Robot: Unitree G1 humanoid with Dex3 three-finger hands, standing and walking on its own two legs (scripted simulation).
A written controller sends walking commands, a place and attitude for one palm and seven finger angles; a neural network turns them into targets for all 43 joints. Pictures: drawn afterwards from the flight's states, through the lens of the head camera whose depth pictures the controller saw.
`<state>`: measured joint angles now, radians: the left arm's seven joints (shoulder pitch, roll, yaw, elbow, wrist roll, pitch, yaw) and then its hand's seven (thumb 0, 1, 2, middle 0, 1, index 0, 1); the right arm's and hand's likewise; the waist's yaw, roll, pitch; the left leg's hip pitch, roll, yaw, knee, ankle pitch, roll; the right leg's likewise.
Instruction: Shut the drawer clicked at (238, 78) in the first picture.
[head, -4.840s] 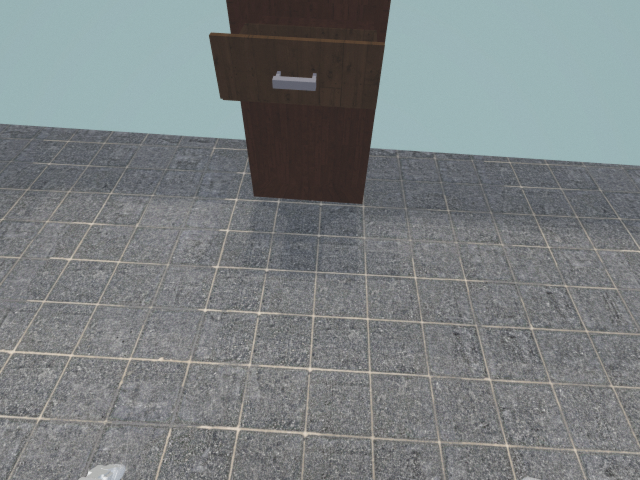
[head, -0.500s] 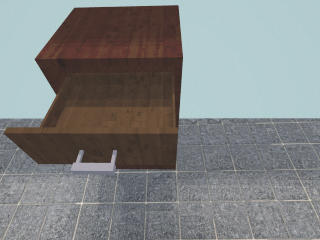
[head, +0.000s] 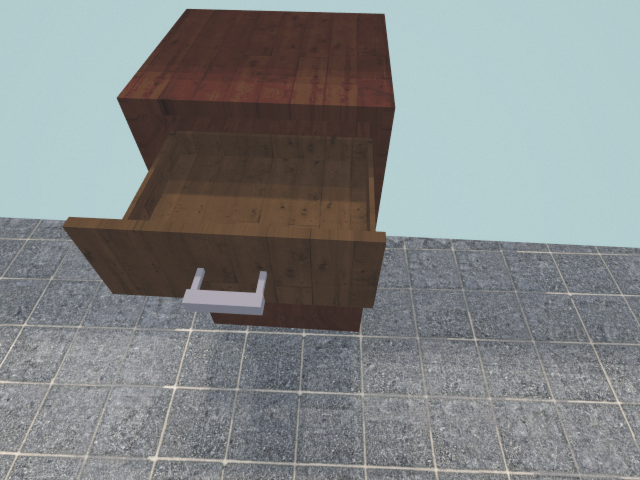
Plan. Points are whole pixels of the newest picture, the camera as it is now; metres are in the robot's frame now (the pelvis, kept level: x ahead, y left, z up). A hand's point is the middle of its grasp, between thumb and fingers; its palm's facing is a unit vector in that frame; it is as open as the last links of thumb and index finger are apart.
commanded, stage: come to a stop and stand still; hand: left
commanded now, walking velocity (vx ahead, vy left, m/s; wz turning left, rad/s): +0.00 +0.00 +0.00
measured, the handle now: (227, 289) +0.38 +0.18 -0.03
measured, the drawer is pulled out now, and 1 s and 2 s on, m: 0.29 0.29 0.29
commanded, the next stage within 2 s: look again from close up in 0.42 s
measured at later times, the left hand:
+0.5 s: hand out of the picture -0.03 +0.13 -0.18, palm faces +0.05 -0.99 -0.15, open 7.3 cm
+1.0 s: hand out of the picture +0.05 +0.20 -0.18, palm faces +0.03 -0.98 -0.22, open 7.3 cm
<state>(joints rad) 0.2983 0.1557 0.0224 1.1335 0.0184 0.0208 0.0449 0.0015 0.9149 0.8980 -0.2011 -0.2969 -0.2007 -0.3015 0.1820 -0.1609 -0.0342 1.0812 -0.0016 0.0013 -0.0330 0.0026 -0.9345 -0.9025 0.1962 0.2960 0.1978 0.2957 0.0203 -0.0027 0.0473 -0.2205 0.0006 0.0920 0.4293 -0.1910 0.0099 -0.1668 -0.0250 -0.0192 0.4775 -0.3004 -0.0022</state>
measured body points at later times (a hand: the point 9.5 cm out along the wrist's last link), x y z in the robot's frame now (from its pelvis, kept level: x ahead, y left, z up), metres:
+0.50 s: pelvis -0.01 -0.02 +0.00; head +0.00 -0.02 +0.45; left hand -0.03 +0.18 -0.16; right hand -0.06 -0.22 -0.16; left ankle +0.02 +0.11 -0.74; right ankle -0.02 -0.11 -0.74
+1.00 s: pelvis +0.02 +0.02 +0.00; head +0.03 +0.02 +0.45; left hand +0.04 +0.25 -0.16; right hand +0.05 -0.21 -0.16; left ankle +0.02 +0.11 -0.74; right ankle -0.02 -0.11 -0.74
